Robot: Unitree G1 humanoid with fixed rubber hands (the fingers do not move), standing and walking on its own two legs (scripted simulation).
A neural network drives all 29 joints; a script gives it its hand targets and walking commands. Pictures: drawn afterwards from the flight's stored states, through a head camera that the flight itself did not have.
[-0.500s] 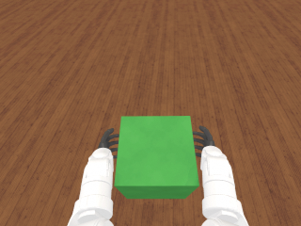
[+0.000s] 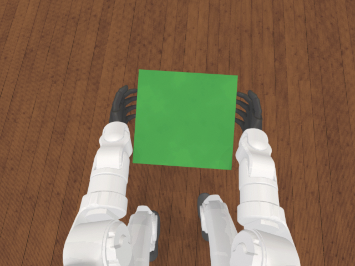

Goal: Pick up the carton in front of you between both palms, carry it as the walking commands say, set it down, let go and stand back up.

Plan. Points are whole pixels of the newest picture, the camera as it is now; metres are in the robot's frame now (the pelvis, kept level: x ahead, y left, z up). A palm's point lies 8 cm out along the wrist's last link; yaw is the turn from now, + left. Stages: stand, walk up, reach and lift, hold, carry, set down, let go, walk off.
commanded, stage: set down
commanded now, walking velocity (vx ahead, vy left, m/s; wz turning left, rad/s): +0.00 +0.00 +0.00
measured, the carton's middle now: (184, 122) +0.45 -0.04 -0.17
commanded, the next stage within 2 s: none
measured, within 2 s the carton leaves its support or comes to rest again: rests again in 1.84 s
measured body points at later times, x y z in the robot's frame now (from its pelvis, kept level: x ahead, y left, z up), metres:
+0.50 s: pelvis -0.03 +0.00 -0.13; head +0.27 -0.02 +0.22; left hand +0.50 +0.09 -0.23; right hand +0.43 -0.20 -0.23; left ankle +0.04 +0.12 -0.63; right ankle +0.10 -0.14 -0.63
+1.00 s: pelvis -0.04 +0.01 -0.22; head +0.33 +0.01 +0.04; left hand +0.55 +0.06 -0.38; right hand +0.44 -0.21 -0.38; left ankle +0.04 +0.12 -0.63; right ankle +0.10 -0.14 -0.63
